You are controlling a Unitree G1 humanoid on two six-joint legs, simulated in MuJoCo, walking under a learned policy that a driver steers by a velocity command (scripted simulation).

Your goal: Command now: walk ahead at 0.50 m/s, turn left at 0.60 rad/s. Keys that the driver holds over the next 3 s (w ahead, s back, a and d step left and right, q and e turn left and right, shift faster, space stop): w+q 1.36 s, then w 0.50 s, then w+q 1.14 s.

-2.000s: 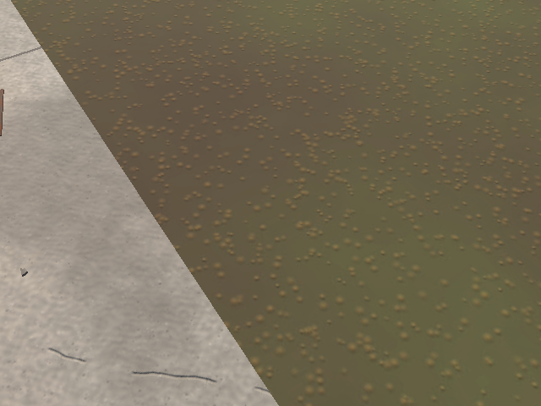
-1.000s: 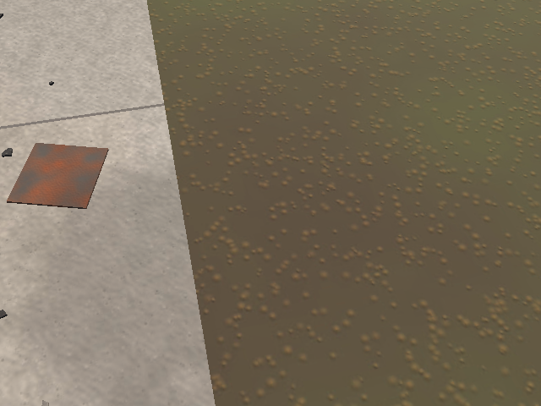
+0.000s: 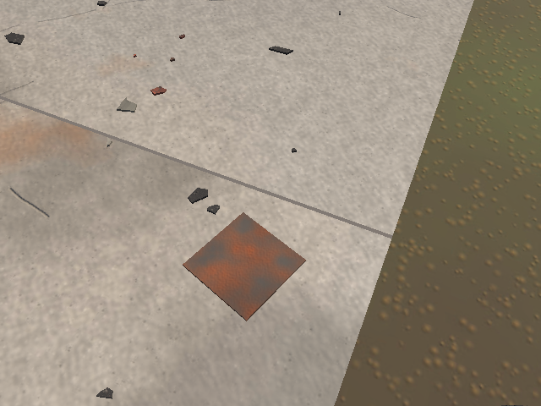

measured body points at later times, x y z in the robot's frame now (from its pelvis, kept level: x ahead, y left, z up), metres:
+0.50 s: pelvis +0.29 -0.04 +0.01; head +0.31 -0.03 +0.46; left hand +0.39 +0.27 -0.08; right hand +0.44 -0.29 -0.11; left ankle +0.14 +0.06 -0.63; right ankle +0.38 -0.12 -0.72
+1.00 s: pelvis +0.51 +0.12 +0.00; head +0.54 +0.15 +0.45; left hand +0.41 +0.40 -0.12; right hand +0.82 +0.00 -0.08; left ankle +0.54 +0.22 -0.72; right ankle +0.47 -0.10 -0.63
